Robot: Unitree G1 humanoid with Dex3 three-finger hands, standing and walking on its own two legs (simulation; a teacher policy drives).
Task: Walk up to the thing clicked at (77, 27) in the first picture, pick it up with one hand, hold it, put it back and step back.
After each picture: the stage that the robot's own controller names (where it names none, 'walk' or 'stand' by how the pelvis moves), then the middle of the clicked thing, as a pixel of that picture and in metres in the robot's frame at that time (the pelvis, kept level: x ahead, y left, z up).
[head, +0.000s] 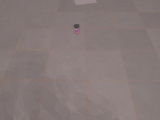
stand; (76, 29) +1.61 +0.08 -0.72
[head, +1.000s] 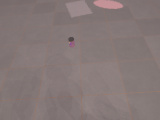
walk; (71, 42) +1.50 +0.24 -0.71
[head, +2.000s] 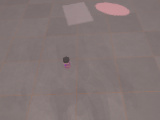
walk; (66, 62) +1.03 +0.26 -0.72
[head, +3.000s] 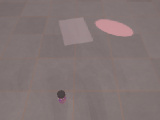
walk; (61, 97) +0.66 +0.22 -0.71
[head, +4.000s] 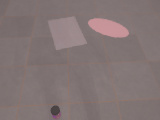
stand; (55, 112) +0.47 +0.21 -0.69
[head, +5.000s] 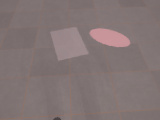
stand; out of the picture +0.45 +0.21 -0.72
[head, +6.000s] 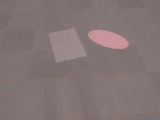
stand; out of the picture +0.42 +0.22 -0.73
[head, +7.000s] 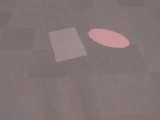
stand; out of the picture +0.41 +0.22 -0.73
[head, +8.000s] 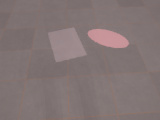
go down; out of the picture +0.41 +0.22 -0.73
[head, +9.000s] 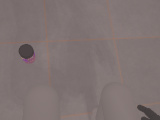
go down; (27, 54) +0.49 +0.23 -0.37
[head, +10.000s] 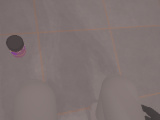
approach; (16, 47) +0.49 +0.24 -0.30
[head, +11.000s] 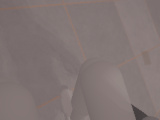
close in; out of the picture +0.47 +0.29 -0.23
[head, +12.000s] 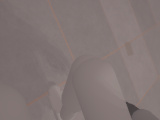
close; out of the picture +0.46 +0.30 -0.23
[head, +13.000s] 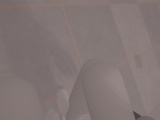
lift; out of the picture +0.43 +0.27 -0.22
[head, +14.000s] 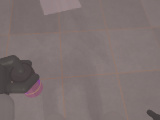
lift; (27, 81) +0.34 +0.19 -0.02
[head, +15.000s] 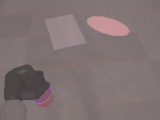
hold; (39, 90) +0.32 +0.16 -0.01
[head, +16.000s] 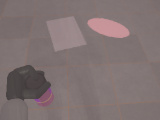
hold; (40, 90) +0.33 +0.16 -0.01
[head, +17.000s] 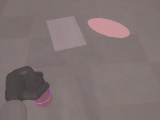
crouch; (39, 91) +0.33 +0.17 -0.02
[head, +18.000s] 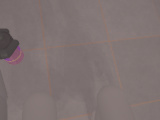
crouch; (8, 49) +0.45 +0.23 -0.10
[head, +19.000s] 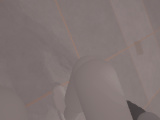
lower; out of the picture +0.45 +0.30 -0.23
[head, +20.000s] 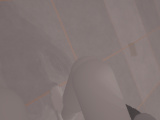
lower; out of the picture +0.45 +0.30 -0.24
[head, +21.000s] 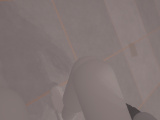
lower; out of the picture +0.45 +0.30 -0.24
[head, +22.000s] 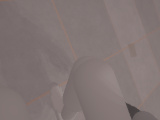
lower; out of the picture +0.45 +0.30 -0.24
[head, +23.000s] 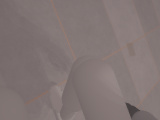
loosen; out of the picture +0.45 +0.30 -0.24
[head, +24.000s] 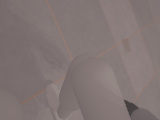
withdraw; out of the picture +0.44 +0.30 -0.24
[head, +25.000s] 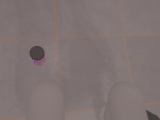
walk; (38, 56) +0.47 +0.22 -0.35
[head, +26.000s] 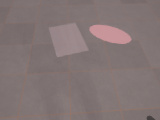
stand; out of the picture +0.40 +0.18 -0.66
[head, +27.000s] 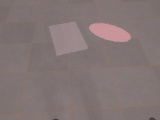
stand; out of the picture +0.41 +0.20 -0.67
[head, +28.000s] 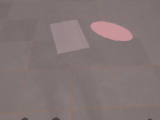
stand; out of the picture +0.40 +0.20 -0.67
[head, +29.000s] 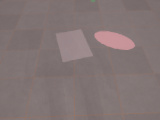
stand; out of the picture +0.42 +0.20 -0.72
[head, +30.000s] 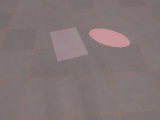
stand; out of the picture +0.39 +0.22 -0.73
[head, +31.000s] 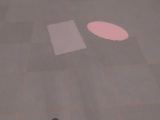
walk; out of the picture +0.40 +0.22 -0.72
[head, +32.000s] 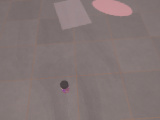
walk; (64, 87) +0.63 +0.19 -0.71
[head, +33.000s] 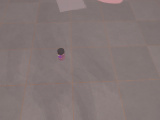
walk; (61, 54) +1.00 +0.21 -0.71
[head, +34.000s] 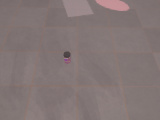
stand; (67, 57) +1.02 +0.18 -0.70
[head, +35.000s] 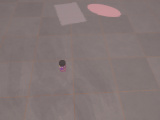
stand; (62, 66) +0.99 +0.19 -0.73
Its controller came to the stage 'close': yes
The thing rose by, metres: 0.70
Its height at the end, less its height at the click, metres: +0.00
